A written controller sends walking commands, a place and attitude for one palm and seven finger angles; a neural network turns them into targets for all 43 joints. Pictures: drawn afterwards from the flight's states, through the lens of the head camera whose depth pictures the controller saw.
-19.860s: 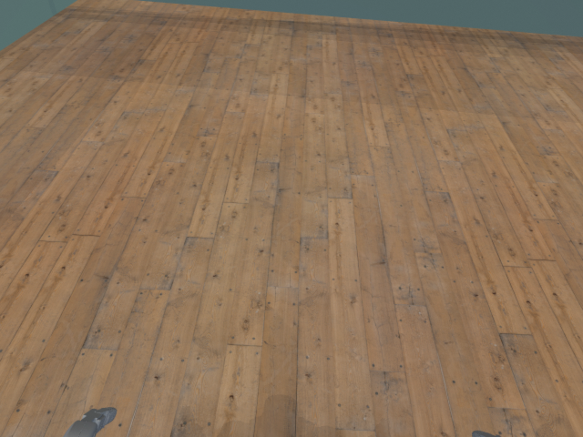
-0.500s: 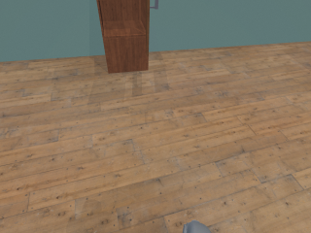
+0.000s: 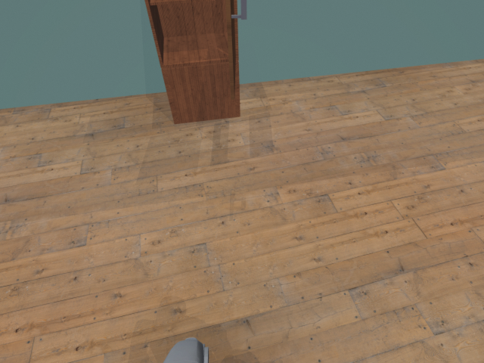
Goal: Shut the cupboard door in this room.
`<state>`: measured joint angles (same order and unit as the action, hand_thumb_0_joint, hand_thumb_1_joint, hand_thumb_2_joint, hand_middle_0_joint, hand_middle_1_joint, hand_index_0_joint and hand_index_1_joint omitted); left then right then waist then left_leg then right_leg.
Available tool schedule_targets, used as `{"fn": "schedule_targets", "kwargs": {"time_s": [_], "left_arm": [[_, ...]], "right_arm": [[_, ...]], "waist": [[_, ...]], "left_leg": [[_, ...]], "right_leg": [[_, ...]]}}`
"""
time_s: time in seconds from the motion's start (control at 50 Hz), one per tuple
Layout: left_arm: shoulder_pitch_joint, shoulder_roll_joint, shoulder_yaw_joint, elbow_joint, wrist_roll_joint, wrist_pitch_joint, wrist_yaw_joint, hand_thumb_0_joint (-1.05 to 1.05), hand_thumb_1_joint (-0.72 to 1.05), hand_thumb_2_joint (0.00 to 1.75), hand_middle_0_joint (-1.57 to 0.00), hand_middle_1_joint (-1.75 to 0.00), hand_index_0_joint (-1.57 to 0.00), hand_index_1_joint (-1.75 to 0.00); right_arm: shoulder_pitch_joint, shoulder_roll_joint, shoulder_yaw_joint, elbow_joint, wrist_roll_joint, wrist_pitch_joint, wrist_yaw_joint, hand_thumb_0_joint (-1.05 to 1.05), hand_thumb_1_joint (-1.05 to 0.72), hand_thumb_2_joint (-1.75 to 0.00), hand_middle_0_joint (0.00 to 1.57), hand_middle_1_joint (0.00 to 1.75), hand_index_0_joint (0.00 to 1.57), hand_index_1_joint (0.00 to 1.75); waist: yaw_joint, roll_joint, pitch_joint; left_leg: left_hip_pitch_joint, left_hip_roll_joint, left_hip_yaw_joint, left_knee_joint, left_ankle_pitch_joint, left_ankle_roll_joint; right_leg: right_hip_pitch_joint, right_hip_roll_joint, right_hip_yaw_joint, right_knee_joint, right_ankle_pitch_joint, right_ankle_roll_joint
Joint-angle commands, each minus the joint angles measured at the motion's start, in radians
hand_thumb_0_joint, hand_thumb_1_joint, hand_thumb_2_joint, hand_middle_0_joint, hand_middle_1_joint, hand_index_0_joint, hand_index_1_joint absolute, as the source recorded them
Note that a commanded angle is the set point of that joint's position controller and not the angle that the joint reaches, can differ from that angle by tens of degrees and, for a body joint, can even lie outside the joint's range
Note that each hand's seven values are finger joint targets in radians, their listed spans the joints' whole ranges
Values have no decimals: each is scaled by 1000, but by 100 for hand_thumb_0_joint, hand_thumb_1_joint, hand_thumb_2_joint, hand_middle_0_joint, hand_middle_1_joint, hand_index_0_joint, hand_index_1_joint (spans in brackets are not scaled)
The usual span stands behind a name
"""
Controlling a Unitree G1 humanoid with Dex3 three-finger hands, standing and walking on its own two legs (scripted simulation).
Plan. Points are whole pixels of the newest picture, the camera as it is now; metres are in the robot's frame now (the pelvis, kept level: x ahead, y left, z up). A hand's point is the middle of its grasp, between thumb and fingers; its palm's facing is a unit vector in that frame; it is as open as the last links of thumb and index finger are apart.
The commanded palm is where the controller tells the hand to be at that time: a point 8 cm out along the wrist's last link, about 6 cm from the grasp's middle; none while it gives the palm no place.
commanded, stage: turn or walk to find it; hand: left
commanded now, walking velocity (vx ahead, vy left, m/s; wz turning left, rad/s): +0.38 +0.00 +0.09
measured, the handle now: out of the picture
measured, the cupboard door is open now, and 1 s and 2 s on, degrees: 80 80 80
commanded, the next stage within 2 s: stand and wait in 0.86 s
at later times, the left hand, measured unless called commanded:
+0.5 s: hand (137, 307) +0.25 +0.25 -0.17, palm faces +0.06 -0.98 -0.18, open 7.3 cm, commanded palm none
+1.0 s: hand (191, 233) +0.43 +0.16 -0.16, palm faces +0.05 -0.97 -0.25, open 7.1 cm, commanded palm none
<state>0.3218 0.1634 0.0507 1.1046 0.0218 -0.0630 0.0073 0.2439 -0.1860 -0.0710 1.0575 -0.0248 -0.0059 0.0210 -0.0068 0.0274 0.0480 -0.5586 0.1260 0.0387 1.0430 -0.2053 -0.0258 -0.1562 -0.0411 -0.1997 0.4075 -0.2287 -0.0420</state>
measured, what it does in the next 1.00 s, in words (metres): walks ahead: left foot, then right foot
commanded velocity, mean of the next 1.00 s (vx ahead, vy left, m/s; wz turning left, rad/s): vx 0.32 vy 0.00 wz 0.02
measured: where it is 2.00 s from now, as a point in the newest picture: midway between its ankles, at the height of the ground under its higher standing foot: (253, 300)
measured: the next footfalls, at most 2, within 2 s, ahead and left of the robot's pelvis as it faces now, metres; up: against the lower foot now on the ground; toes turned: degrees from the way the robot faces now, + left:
left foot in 0.22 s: +0.20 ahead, +0.16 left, +0.00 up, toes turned +11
right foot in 0.72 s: +0.47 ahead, -0.12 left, +0.00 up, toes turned -9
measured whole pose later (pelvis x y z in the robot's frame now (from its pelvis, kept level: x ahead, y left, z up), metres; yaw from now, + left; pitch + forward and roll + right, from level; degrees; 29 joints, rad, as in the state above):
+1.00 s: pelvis +0.41 -0.03 +0.00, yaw +0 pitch -1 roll +1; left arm 0.26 0.16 0.05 1.08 0.02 -0.07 0.01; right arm 0.23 -0.19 -0.07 1.06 -0.02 -0.01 0.00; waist -0.01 0.03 0.06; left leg -0.56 0.12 0.03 1.11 -0.21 -0.04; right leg -0.19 -0.03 -0.20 0.42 -0.22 -0.07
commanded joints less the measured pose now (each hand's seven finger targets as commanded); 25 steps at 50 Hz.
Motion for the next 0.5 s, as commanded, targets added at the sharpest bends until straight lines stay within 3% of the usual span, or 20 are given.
{"fn": "schedule_targets", "kwargs": {"time_s": [0.0, 0.08, 0.1, 0.12, 0.14, 0.16, 0.18, 0.2, 0.22, 0.26, 0.28, 0.3, 0.32, 0.36, 0.38, 0.44, 0.48], "left_arm": [[65, 114, 11, -23, 0, -33, 0, 0, 90, 90, -20, -30, -20, -30], [122, 126, 11, 6, 2, -26, 2, 0, 90, 90, -20, -30, -20, -30], [123, 129, 12, 8, 2, -23, 2, 0, 90, 90, -20, -30, -20, -30], [127, 130, 14, 12, 3, -19, 3, 0, 90, 90, -20, -30, -20, -30], [112, 133, 15, 11, 2, -17, 4, 0, 90, 90, -20, -30, -20, -30], [97, 131, 15, 10, -3, -14, 3, 0, 90, 90, -20, -30, -20, -30], [98, 109, 9, 3, -7, -14, 1, 0, 90, 90, -20, -30, -20, -30], [125, 52, -1, -19, -13, -15, -8, 0, 90, 90, -20, -30, -20, -30], [42, 67, -11, -60, -7, -18, -8, 0, 90, 90, -20, -30, -20, -30], [-25, 66, 2, -56, -4, -8, -9, 0, 90, 90, -20, -30, -20, -30], [-45, 62, 8, -49, -2, -4, -15, 0, 90, 90, -20, -30, -20, -30], [-36, 49, 8, -43, 4, 6, -17, 0, 90, 90, -20, -30, -20, -30], [-19, 39, 7, -37, 6, 13, -21, 0, 90, 90, -20, -30, -20, -30], [11, 11, 8, -37, 8, 34, -21, 0, 90, 90, -20, -30, -20, -30], [0, 8, 14, -52, 10, 41, -21, 0, 90, 90, -20, -30, -20, -30], [-57, 26, 19, -90, 8, 51, -29, 0, 90, 90, -20, -30, -20, -30], [-129, 36, 19, -124, 8, 53, -33, 0, 90, 90, -20, -30, -20, -30]], "right_arm": [[-55, -2, 7, -64, -2, -18, 13, 0, -90, -90, 20, 30, 20, 30], [-151, 1, 14, -97, -1, -36, 16, 0, -90, -90, 20, 30, 20, 30], [-150, -5, 15, -102, 1, -39, 14, 0, -90, -90, 20, 30, 20, 30], [-141, -14, 10, -101, 1, -43, 12, 0, -90, -90, 20, 30, 20, 30], [-103, -20, 8, -89, 0, -48, 10, 0, -90, -90, 20, 30, 20, 30], [-28, -45, 4, -64, -4, -56, 4, 0, -90, -90, 20, 30, 20, 30], [106, -104, -10, -24, -8, -65, -5, 0, -90, -90, 20, 30, 20, 30], [238, -219, -41, 9, -16, -71, -17, 0, -90, -90, 20, 30, 20, 30], [307, -262, -48, 26, 0, -59, -25, 0, -90, -90, 20, 30, 20, 30], [185, -175, -28, 9, 4, -61, -33, 0, -90, -90, 20, 30, 20, 30], [133, -134, -16, -6, 3, -64, -33, 0, -90, -90, 20, 30, 20, 30], [99, -103, -7, -13, 1, -68, -33, 0, -90, -90, 20, 30, 20, 30], [93, -84, -1, -10, 3, -75, -33, 0, -90, -90, 20, 30, 20, 30], [89, -67, 1, -8, 6, -81, -35, 0, -90, -90, 20, 30, 20, 30], [94, -44, -8, -22, 3, -82, -35, 0, -90, -90, 20, 30, 20, 30], [103, -63, -3, -19, 8, -88, -37, 0, -90, -90, 20, 30, 20, 30], [130, -73, -6, -11, 7, -88, -39, 0, -90, -90, 20, 30, 20, 30]], "waist": [[31, -121, 62], [62, -124, 56], [57, -141, 50], [52, -123, 43], [25, -107, 28], [-15, -63, -11], [-72, 40, -107], [-108, 268, -215], [-131, 269, -192], [-93, 162, -71], [-66, 111, -10], [-38, 97, 32], [-18, 66, 44], [12, 84, 44], [12, 84, 53], [23, 76, 76], [10, 68, 85]], "left_leg": [[-9, 19, 28, -209, 31, -9], [41, -10, 66, -374, -2, 7], [64, -15, 70, -399, -19, 15], [121, -20, 78, -430, -29, 20], [198, -34, 98, -483, -21, 22], [358, -63, 121, -546, 5, 28], [605, -8, 37, -603, 19, 59], [836, 247, -298, -651, 53, 148], [852, 337, -407, -719, 138, 211], [662, 308, -309, -777, 78, 209], [560, 276, -255, -800, 76, 187], [478, 248, -191, -827, 76, 162], [430, 222, -148, -844, 77, 145], [398, 182, -70, -875, 49, 139], [377, 179, -53, -894, 31, 148], [419, 170, -25, -910, 88, 167], [469, 164, -8, -896, 159, 176]], "right_leg": [[-22, -257, 188, -260, -2, -86], [69, -274, 183, -206, 103, -91], [84, -278, 183, -186, 129, -92], [73, -285, 184, -158, 139, -89], [56, -273, 160, -113, 159, -76], [-1, -235, 114, 6, 224, -54], [-113, -170, 59, 241, 251, -13], [-360, -44, -12, 536, -99, 43], [-492, -20, 75, 717, -352, 45], [-532, -96, 140, 814, -248, 39], [-507, -116, 160, 808, -187, 42], [-467, -127, 164, 790, -146, 48], [-433, -128, 157, 778, -107, 55], [-434, -121, 151, 777, -23, 68], [-456, -128, 154, 770, 15, 74], [-538, -137, 165, 732, 86, 90], [-565, -136, 151, 645, 98, 97]]}}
